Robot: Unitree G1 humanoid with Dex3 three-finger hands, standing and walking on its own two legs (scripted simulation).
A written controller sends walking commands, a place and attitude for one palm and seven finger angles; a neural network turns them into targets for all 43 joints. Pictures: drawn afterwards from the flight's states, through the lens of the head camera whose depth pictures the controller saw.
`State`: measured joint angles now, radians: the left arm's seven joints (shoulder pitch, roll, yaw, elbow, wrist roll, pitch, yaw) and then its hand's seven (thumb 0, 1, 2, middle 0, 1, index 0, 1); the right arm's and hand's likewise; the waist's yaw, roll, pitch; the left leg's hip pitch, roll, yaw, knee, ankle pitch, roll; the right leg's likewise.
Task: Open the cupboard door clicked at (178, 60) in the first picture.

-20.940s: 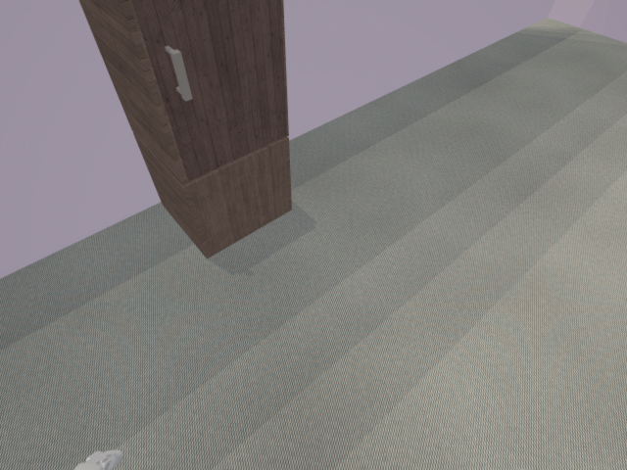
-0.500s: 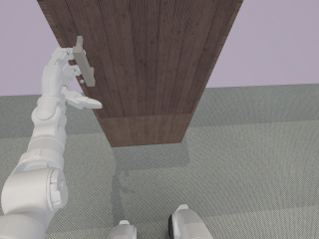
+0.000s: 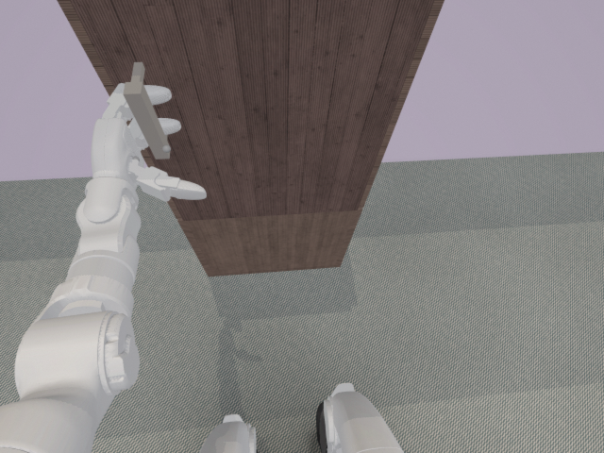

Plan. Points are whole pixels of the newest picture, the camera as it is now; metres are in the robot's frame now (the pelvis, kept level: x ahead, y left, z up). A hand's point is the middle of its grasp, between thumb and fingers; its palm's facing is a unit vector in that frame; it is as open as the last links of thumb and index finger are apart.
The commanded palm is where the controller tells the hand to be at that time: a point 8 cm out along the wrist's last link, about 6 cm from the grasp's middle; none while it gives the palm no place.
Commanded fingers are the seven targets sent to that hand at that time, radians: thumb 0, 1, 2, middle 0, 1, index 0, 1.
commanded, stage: slide the fingers in behind the handle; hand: left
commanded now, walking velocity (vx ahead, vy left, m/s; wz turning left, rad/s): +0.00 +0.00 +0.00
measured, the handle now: (151, 113) +0.55 +0.16 +0.07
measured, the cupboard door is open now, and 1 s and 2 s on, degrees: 0 0 30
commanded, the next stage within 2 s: close the thumb around the handle in 0.40 s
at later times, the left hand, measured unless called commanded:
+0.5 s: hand (168, 145) +0.50 +0.14 +0.06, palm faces -0.02 -1.00 -0.03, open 14.0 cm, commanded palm +0.47 +0.19 +0.07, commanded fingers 0.00 -0.44 0.32 -0.30 -1.21 -0.30 -1.21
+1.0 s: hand (169, 145) +0.50 +0.14 +0.06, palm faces -0.01 -1.00 -0.03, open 7.7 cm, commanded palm +0.47 +0.19 +0.07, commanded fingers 0.00 0.90 0.90 -0.40 -1.35 -0.40 -1.35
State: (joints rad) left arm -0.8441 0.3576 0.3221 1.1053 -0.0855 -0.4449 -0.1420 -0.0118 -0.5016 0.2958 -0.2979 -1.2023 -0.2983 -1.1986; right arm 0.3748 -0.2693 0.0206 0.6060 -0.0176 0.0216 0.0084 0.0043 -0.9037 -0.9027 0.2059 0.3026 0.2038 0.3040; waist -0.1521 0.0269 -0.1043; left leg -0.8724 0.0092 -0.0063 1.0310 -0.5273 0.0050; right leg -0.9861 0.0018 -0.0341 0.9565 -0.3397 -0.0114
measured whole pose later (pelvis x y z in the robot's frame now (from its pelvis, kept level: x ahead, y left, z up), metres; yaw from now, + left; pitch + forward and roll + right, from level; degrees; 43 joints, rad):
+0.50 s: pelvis +0.00 +0.01 +0.00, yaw +0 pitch +22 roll -1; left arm -0.87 0.35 0.30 1.12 -0.08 -0.44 -0.12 -0.01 -0.50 0.30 -0.31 -1.21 -0.30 -1.20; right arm 0.38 -0.26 0.02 0.61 -0.03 0.02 0.01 0.00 -0.90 -0.90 0.21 0.30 0.20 0.30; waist -0.15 0.03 -0.11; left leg -0.89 0.00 -0.01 1.04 -0.53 0.01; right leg -1.00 -0.01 -0.03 0.96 -0.34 0.00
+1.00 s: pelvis +0.01 +0.01 +0.00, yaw +0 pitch +22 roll -1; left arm -0.83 0.33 0.29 1.08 -0.09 -0.44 -0.11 0.00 0.42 0.69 -0.36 -1.30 -0.35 -1.30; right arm 0.38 -0.26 0.01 0.60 -0.02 0.03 0.02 0.00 -0.90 -0.90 0.21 0.30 0.20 0.30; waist -0.14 0.04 -0.11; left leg -0.87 0.00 0.00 1.03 -0.54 0.01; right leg -0.98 0.00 -0.03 0.95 -0.35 0.00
